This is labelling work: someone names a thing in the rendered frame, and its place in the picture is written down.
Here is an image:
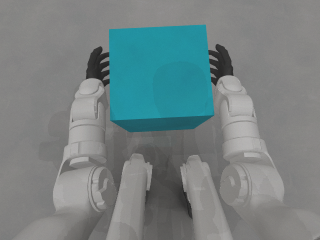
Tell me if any left robot upper arm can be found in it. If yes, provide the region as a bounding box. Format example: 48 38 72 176
12 165 117 240

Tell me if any right robot foot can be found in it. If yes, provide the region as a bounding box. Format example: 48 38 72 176
182 183 193 219

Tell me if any robot right hand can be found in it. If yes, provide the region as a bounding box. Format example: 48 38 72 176
208 44 234 86

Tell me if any right robot upper arm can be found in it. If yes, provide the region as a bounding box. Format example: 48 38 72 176
219 162 320 240

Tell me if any carton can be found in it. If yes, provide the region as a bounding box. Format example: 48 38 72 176
109 24 215 133

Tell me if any left robot forearm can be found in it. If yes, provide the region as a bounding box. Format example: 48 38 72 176
53 78 109 207

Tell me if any right robot forearm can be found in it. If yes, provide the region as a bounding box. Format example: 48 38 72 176
213 75 285 193

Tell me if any robot left hand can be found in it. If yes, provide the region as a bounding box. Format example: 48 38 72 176
86 46 110 87

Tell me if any robot right thigh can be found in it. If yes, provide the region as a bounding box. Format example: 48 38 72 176
180 159 234 240

